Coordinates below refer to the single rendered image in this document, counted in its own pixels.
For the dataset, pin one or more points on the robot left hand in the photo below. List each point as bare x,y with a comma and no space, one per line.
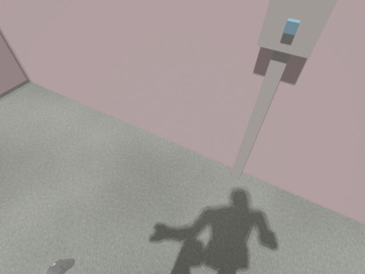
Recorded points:
60,266

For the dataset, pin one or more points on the button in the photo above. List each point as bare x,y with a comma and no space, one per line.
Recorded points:
291,26

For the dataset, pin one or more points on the panel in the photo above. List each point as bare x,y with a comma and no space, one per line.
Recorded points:
313,16

